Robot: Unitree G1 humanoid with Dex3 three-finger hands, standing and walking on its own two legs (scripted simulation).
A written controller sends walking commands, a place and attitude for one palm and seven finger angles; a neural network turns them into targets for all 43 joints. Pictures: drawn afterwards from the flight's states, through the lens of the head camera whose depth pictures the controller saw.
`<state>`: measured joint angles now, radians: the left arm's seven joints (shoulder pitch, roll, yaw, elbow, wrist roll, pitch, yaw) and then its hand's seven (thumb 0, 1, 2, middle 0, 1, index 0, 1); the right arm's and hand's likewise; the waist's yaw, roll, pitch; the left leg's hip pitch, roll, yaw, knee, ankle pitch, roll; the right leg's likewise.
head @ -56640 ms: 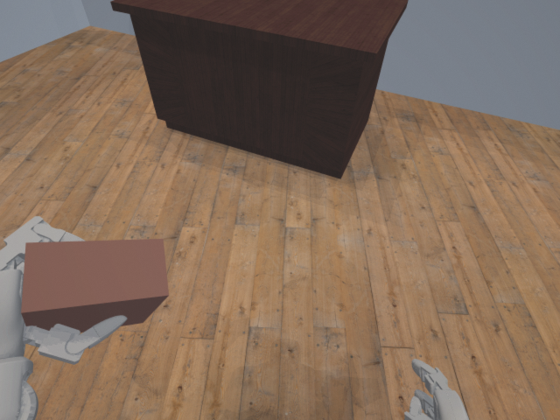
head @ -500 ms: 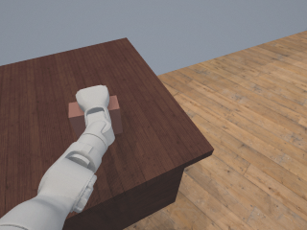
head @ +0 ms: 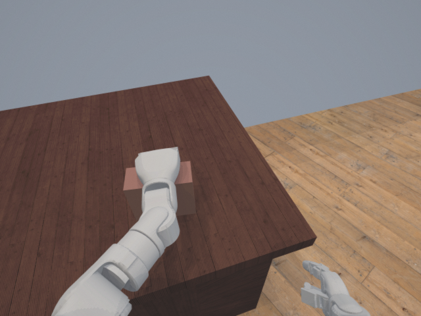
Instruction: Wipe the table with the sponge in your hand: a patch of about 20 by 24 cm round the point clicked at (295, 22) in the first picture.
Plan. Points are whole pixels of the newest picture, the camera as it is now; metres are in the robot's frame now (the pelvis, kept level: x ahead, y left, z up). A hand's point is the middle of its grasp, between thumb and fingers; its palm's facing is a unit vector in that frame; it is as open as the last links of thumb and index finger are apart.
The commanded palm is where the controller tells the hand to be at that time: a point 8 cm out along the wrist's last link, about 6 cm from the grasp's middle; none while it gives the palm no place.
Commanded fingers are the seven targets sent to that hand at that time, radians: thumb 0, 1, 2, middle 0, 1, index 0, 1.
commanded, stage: wipe back along the third lane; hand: left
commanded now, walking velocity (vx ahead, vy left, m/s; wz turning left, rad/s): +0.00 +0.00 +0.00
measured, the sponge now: (164, 196) +0.37 +0.16 +0.01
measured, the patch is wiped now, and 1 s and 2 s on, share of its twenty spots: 1.00 1.00 1.00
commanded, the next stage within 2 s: slide back across to the middle lane in 1.62 s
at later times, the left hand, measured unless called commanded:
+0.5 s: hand (170, 209) +0.30 +0.12 +0.06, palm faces +0.03 -0.07 -1.00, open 10.1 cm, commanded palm +0.25 +0.10 +0.09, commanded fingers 0.00 0.10 1.30 -1.20 -1.60 -1.20 -1.60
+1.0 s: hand (175, 221) +0.28 +0.11 +0.06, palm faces +0.04 -0.07 -1.00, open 10.1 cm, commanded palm +0.22 +0.09 +0.08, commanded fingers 0.00 0.10 1.30 -1.20 -1.60 -1.20 -1.60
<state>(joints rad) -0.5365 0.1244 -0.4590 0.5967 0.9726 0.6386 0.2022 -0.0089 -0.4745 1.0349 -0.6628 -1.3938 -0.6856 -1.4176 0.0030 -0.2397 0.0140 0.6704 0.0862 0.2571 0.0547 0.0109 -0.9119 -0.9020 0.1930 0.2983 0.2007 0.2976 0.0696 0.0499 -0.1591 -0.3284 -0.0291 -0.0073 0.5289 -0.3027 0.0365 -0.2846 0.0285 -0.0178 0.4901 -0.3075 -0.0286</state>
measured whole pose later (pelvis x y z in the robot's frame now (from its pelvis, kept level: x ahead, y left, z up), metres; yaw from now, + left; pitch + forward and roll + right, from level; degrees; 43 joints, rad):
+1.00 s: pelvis -0.03 -0.04 +0.00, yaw -1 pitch +0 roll +1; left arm -0.24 0.15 -0.49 0.31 0.99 0.65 0.21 0.01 -0.46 1.03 -0.65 -1.40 -0.69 -1.41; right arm 0.00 -0.25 0.02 0.68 0.10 0.23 0.09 0.01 -0.91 -0.90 0.19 0.30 0.20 0.30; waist 0.08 0.09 -0.12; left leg -0.24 0.01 0.00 0.50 -0.26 -0.01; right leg -0.23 0.06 -0.01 0.52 -0.29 -0.07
